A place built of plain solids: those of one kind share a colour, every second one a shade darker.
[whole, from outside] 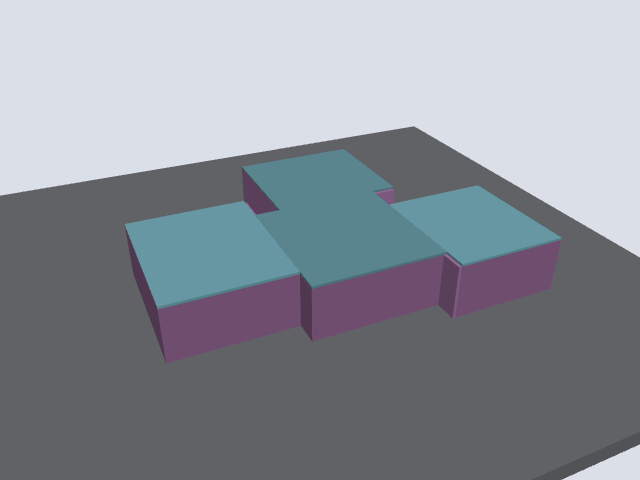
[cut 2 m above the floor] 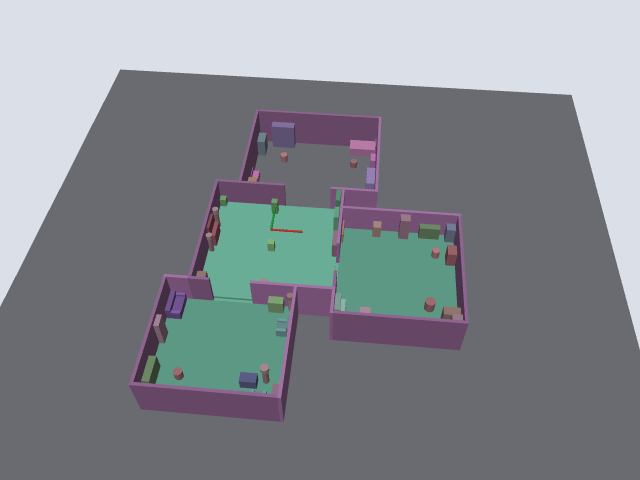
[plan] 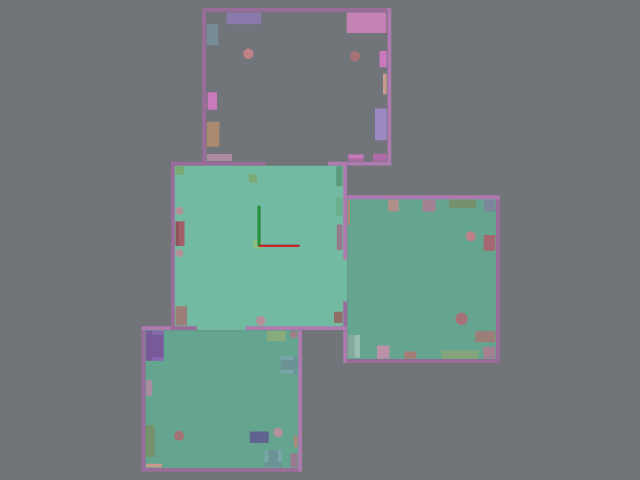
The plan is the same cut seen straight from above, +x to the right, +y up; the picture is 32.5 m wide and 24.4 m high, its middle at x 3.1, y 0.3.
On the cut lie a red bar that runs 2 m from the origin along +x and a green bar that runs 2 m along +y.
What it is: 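One storey of an old house, long lived in; a hub and three side rooms behind broad openings; a side room's floor lies below the hub's by a bare drop, by one riser or not at all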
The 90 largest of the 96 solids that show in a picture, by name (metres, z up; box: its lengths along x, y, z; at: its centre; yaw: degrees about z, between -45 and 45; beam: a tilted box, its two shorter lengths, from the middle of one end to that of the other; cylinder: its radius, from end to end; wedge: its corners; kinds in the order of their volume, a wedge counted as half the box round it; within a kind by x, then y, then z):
{
 "floor_1": {"box": [2.49, 0.2, 0.87], "at": [-1.92, -4.18, 0.38]},
 "floor_2": {"box": [7.77, 7.0, 0.87], "at": [-1.89, -7.78, 0.38]},
 "floor_3": {"box": [8.56, 8.16, 1.03], "at": [0.0, 0.0, 0.47]},
 "floor_4": {"box": [0.2, 2.12, 1.03], "at": [4.38, -1.77, 0.47]},
 "floor_5": {"box": [7.56, 8.13, 1.03], "at": [8.26, -1.69, 0.47]},
 "wall_1": {"box": [0.2, 7.2, 3.6], "at": [-5.88, -7.88, 1.75]},
 "wall_2": {"box": [1.5, 0.2, 3.6], "at": [-5.23, -4.18, 1.75]},
 "wall_3": {"box": [0.2, 8.16, 3.6], "at": [-4.38, 0.0, 1.75]},
 "wall_4": {"box": [1.31, 0.2, 3.6], "at": [-3.82, -4.18, 1.75]},
 "wall_5": {"box": [0.2, 7.81, 3.6], "at": [-2.79, 8.19, 1.75]},
 "wall_6": {"box": [4.81, 0.2, 3.6], "at": [-2.07, 4.18, 1.75]},
 "wall_7": {"box": [7.77, 0.2, 3.6], "at": [-1.89, -11.39, 1.75]},
 "wall_8": {"box": [5.16, 0.2, 3.6], "at": [1.9, -4.18, 1.75]},
 "wall_9": {"box": [9.22, 0.2, 3.6], "at": [1.92, 12.0, 1.75]},
 "wall_10": {"box": [0.2, 7.2, 3.6], "at": [2.09, -7.88, 1.75]},
 "wall_11": {"box": [0.97, 0.2, 3.6], "at": [3.99, 4.18, 1.75]},
 "wall_12": {"box": [0.2, 1.67, 3.6], "at": [4.38, -5.12, 1.75]},
 "wall_13": {"box": [0.2, 1.26, 3.6], "at": [4.38, -3.45, 1.75]},
 "wall_14": {"box": [0.2, 4.79, 3.6], "at": [4.38, 1.69, 1.75]},
 "wall_15": {"box": [2.25, 0.2, 3.6], "at": [5.6, 4.18, 1.75]},
 "wall_16": {"box": [0.2, 7.81, 3.6], "at": [6.63, 8.19, 1.75]},
 "wall_17": {"box": [7.76, 0.2, 3.6], "at": [8.36, -5.85, 1.75]},
 "wall_18": {"box": [7.76, 0.2, 3.6], "at": [8.36, 2.48, 1.75]},
 "wall_19": {"box": [0.2, 8.13, 3.6], "at": [12.14, -1.69, 1.75]},
 "roof_1": {"box": [8.17, 7.2, 0.16], "at": [-1.89, -7.88, 3.63]},
 "roof_2": {"box": [8.96, 8.56, 0.16], "at": [0.0, 0.0, 3.63]},
 "roof_3": {"box": [9.62, 7.81, 0.16], "at": [1.92, 8.19, 3.63]},
 "roof_4": {"box": [7.76, 8.53, 0.16], "at": [8.36, -1.69, 3.63]},
 "wardrobe_1": {"box": [1.74, 0.6, 2.1], "at": [-0.78, 11.57, 1.0]},
 "wardrobe_2": {"box": [0.61, 1.61, 2.49], "at": [6.2, 6.18, 1.2]},
 "sideboard_1": {"box": [0.45, 1.61, 1.18], "at": [-5.52, -9.92, 1.41]},
 "sideboard_2": {"box": [1.89, 0.42, 1.18], "at": [10.21, -5.51, 1.57]},
 "sideboard_3": {"box": [1.37, 0.44, 1.02], "at": [10.34, 2.13, 1.49]},
 "bookcase_1": {"box": [0.32, 0.79, 1.94], "at": [-5.59, -7.23, 1.79]},
 "bookcase_2": {"box": [1.28, 0.36, 1.91], "at": [-2.02, 4.49, 0.91]},
 "bookcase_3": {"box": [0.36, 0.72, 1.86], "at": [1.78, -10.89, 1.75]},
 "bookcase_4": {"box": [0.3, 1.29, 1.18], "at": [4.1, 0.44, 1.57]},
 "fridge_1": {"box": [0.63, 0.66, 1.58], "at": [6.32, -5.39, 1.77]},
 "fridge_2": {"box": [0.65, 0.6, 1.82], "at": [8.64, 2.04, 1.89]},
 "fridge_3": {"box": [0.62, 0.6, 1.64], "at": [11.7, -5.42, 1.8]},
 "highchair_pram_1": {"box": [0.59, 0.99, 1.2], "at": [-3.95, -3.56, 1.58]},
 "highchair_pram_2": {"box": [0.54, 0.59, 0.96], "at": [6.83, 2.05, 1.46]},
 "highchair_pram_3": {"box": [1.02, 0.57, 1.2], "at": [11.5, -4.61, 1.58]},
 "bed_1": {"box": [1.96, 1.04, 0.75], "at": [5.45, 11.35, 0.33]},
 "bed_2": {"box": [0.07, 1.04, 1.04], "at": [6.46, 11.35, 0.47]},
 "kitchen_run_1": {"box": [0.35, 1.17, 2.07], "at": [4.68, -5.11, 2.02]},
 "kitchen_run_2": {"box": [0.28, 1.17, 1.45], "at": [5.0, -5.11, 1.71]},
 "coat_rack_1": {"box": [0.33, 0.95, 2.0], "at": [4.08, 1.98, 1.98]},
 "coat_rack_2": {"box": [0.33, 1.02, 2.04], "at": [4.09, 3.54, 2.0]},
 "toy_chest_1": {"box": [0.46, 0.9, 0.65], "at": [-2.37, 7.37, 0.28]},
 "toy_chest_2": {"box": [0.78, 0.15, 1.03], "at": [4.92, 4.39, 0.47]},
 "toy_chest_3": {"box": [0.78, 0.18, 0.75], "at": [4.92, 4.56, 0.32]},
 "toy_chest_4": {"box": [0.7, 0.38, 1.22], "at": [6.15, 4.5, 0.56]},
 "toy_chest_5": {"box": [0.37, 0.83, 1.23], "at": [6.31, 9.49, 0.57]},
 "cot_1": {"box": [0.66, 1.27, 1.44], "at": [-2.33, 5.68, 0.67]},
 "armchair_1": {"box": [0.2, 0.61, 0.68], "at": [0.39, -10.69, 1.15]},
 "armchair_2": {"box": [0.87, 0.26, 0.94], "at": [0.72, -11.13, 1.28]},
 "armchair_3": {"box": [0.68, 0.61, 0.49], "at": [0.82, -10.69, 1.06]},
 "armchair_4": {"box": [0.63, 0.2, 0.62], "at": [1.42, -6.4, 1.13]},
 "armchair_5": {"box": [0.63, 0.7, 0.48], "at": [1.42, -5.95, 1.06]},
 "armchair_6": {"box": [0.22, 0.89, 0.97], "at": [1.85, -6.05, 1.3]},
 "chest_drawers_1": {"box": [0.59, 1.08, 1.42], "at": [-2.36, 10.74, 0.66]},
 "sofa_1": {"box": [0.32, 1.53, 0.83], "at": [-5.59, -5.08, 1.23]},
 "sofa_2": {"box": [0.59, 1.35, 0.48], "at": [-5.13, -5.17, 1.06]},
 "sofa_3": {"box": [0.59, 0.18, 0.64], "at": [-5.13, -4.4, 1.14]},
 "hall_bench_1": {"box": [0.18, 1.26, 1.77], "at": [-4.16, 0.62, 1.86]},
 "hall_bench_2": {"box": [0.28, 1.26, 1.01], "at": [-3.93, 0.62, 1.49]},
 "stool_pouffe_round_1": {"cylinder": 0.26, "from": [-4.06, -9.65, 0.82], "to": [-4.06, -9.65, 1.4]},
 "stool_pouffe_round_2": {"cylinder": 0.27, "from": [-0.54, 9.77, 0.0], "to": [-0.54, 9.77, 0.63]},
 "stool_pouffe_round_3": {"cylinder": 0.26, "from": [4.87, 9.64, 0.0], "to": [4.87, 9.64, 0.51]},
 "stool_pouffe_round_4": {"cylinder": 0.31, "from": [10.3, -3.71, 0.98], "to": [10.3, -3.71, 1.72]},
 "stool_pouffe_round_5": {"cylinder": 0.25, "from": [10.77, 0.48, 0.98], "to": [10.77, 0.48, 1.57]},
 "washing_machine_1": {"box": [0.59, 0.81, 1.13], "at": [11.72, 0.15, 1.54]},
 "tv_unit_1": {"box": [0.94, 0.52, 1.02], "at": [0.88, -4.57, 1.32]},
 "floor_lamp_round_1": {"cylinder": 0.16, "from": [-4.05, -0.37, 0.98], "to": [-4.05, -0.37, 2.17]},
 "floor_lamp_round_2": {"cylinder": 0.16, "from": [-4.05, 1.78, 0.98], "to": [-4.05, 1.78, 2.32]},
 "floor_lamp_round_3": {"cylinder": 0.25, "from": [0.09, -3.8, 2.25], "to": [0.09, -3.8, 2.57]},
 "floor_lamp_round_4": {"cylinder": 0.18, "from": [0.97, -9.48, 0.82], "to": [0.97, -9.48, 2.08]},
 "floor_lamp_round_5": {"cylinder": 0.24, "from": [0.97, -9.48, 2.08], "to": [0.97, -9.48, 2.4]},
 "side_table_1": {"box": [0.43, 0.43, 0.63], "at": [-4.03, 3.83, 1.3]},
 "side_table_2": {"box": [0.42, 0.42, 1.11], "at": [-0.31, 3.44, 1.54]},
 "side_table_3": {"box": [0.45, 0.41, 0.76], "at": [-0.09, 0.06, 1.36]},
 "radiator_1": {"box": [0.82, 0.18, 0.7], "at": [-5.34, -11.17, 1.16]},
 "radiator_2": {"box": [0.19, 0.58, 0.65], "at": [1.87, -9.94, 1.14]},
 "radiator_3": {"box": [0.11, 1.31, 0.83], "at": [4.57, 1.69, 1.39]},
 "radiator_4": {"box": [0.19, 1.04, 0.8], "at": [6.4, 8.23, 0.35]},
 "cooker_1": {"box": [0.6, 0.6, 1.22], "at": [11.72, 2.05, 1.59]},
 "trunk_1": {"box": [0.97, 0.59, 0.73], "at": [0.02, -9.73, 1.18]},
 "crate_stack_1": {"box": [0.44, 0.57, 0.58], "at": [4.03, -3.64, 1.27]},
 "crate_stack_2": {"box": [0.61, 0.36, 0.82], "at": [7.69, -5.54, 1.39]}
}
